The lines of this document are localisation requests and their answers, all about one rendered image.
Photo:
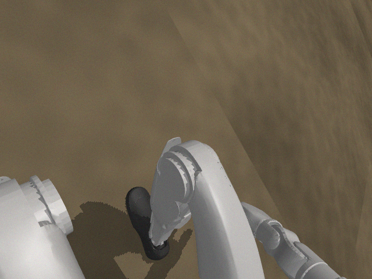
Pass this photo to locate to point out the right robot arm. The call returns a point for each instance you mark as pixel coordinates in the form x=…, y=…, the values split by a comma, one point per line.
x=295, y=259

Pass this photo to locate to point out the right robot foot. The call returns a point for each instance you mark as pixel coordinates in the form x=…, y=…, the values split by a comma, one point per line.
x=139, y=211

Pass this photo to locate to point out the right robot hand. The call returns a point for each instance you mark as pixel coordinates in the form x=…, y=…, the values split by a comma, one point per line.
x=255, y=216

